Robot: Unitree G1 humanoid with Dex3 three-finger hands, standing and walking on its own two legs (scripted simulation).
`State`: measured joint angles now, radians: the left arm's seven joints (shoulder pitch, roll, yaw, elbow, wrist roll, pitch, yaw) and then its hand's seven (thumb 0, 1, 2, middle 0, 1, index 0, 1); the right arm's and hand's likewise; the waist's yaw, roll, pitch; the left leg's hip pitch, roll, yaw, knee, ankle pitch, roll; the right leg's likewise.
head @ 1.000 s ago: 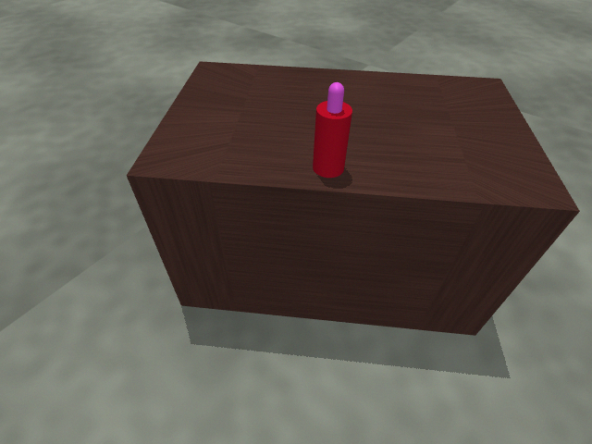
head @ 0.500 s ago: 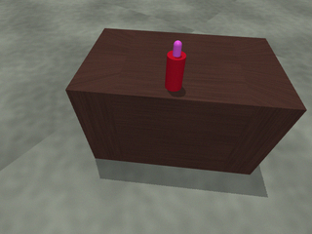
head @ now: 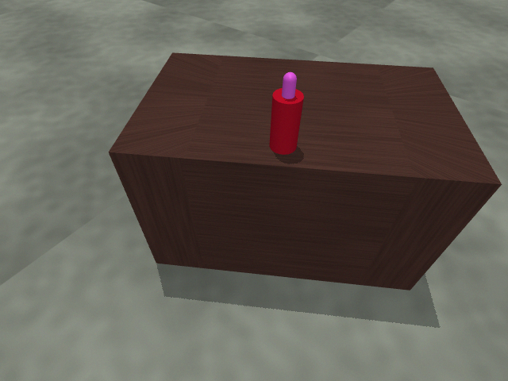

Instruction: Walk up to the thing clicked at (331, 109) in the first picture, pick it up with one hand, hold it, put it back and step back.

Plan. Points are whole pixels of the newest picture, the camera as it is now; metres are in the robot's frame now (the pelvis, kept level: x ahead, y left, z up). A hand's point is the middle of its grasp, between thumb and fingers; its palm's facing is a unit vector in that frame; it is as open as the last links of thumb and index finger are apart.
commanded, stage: stand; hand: left
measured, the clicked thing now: (286, 112) +0.79 -0.10 -0.02
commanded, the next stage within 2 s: walk up in 0.12 s
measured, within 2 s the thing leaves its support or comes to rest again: neither
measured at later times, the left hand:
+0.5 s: hand out of the picture +0.13 +0.19 -0.17, palm faces -0.11 -0.92 -0.39, open 7.4 cm
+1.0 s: hand (215, 291) +0.35 +0.09 -0.17, palm faces -0.22 -0.92 -0.31, open 7.4 cm
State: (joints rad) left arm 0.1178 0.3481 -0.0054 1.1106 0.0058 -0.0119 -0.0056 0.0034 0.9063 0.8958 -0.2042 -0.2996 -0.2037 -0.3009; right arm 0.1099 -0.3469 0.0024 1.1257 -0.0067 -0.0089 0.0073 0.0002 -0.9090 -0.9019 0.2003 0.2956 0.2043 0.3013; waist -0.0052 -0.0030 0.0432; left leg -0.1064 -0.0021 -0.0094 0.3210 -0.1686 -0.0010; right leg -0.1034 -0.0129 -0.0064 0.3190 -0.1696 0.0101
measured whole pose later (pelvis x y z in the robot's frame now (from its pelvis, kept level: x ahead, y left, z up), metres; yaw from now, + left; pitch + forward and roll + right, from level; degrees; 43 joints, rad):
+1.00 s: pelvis +0.22 -0.17 -0.02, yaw -10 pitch -3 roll +0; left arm 0.28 0.45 0.08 0.84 0.02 0.00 -0.08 0.01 0.91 0.90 -0.20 -0.30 -0.20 -0.30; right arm 0.38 -0.39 -0.06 0.86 -0.01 -0.11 0.01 0.00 -0.90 -0.90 0.20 0.30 0.21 0.30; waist -0.03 -0.09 0.08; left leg -0.18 0.06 0.10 0.54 -0.30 -0.01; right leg -0.49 -0.02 0.09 1.01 -0.35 -0.01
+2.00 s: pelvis +0.30 -0.23 -0.03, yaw -8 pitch -2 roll -3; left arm 0.21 0.39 0.03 0.99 0.02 -0.04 0.02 0.00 0.91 0.90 -0.20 -0.30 -0.20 -0.30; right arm 0.15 -0.39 -0.03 0.90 -0.01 0.02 0.02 0.00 -0.91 -0.90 0.20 0.30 0.21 0.30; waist 0.01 0.06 0.10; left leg -0.37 0.03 -0.01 0.71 -0.30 0.03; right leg -0.21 0.02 -0.03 0.59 -0.34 0.02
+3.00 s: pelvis +0.33 -0.23 +0.00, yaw -9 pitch -3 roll +0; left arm 0.10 0.36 0.00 1.15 0.01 -0.02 0.00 0.00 0.91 0.90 -0.20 -0.30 -0.20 -0.30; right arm 0.09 -0.35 -0.03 1.14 -0.01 0.00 0.02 0.00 -0.91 -0.90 0.20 0.30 0.20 0.30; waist -0.01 0.00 0.05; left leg -0.15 -0.01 0.05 0.36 -0.16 0.03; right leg -0.05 -0.02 0.02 0.32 -0.23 0.03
